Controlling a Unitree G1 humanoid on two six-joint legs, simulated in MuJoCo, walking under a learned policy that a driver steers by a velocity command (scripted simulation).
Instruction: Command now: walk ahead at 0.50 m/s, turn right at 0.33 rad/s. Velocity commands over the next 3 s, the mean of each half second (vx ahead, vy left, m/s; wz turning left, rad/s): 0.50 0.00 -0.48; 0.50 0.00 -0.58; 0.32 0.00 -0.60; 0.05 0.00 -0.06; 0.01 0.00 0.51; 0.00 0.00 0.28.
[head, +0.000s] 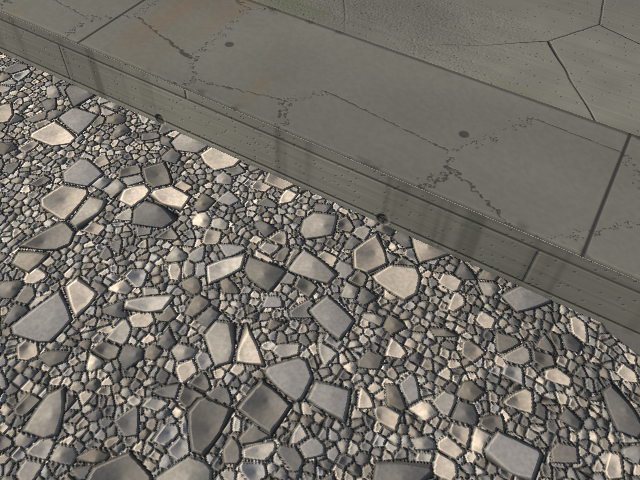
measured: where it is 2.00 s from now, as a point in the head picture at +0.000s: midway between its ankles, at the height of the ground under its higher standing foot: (455, 355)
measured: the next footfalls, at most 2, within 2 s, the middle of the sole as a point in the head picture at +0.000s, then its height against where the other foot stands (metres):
right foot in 0.44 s outside the picture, level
left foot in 0.94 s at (367, 371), level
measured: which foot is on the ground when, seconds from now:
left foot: down 0.00-0.44, up 0.46-0.92, down 0.94-1.00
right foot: up 0.00-0.42, down 0.44-0.94, up 0.96-1.00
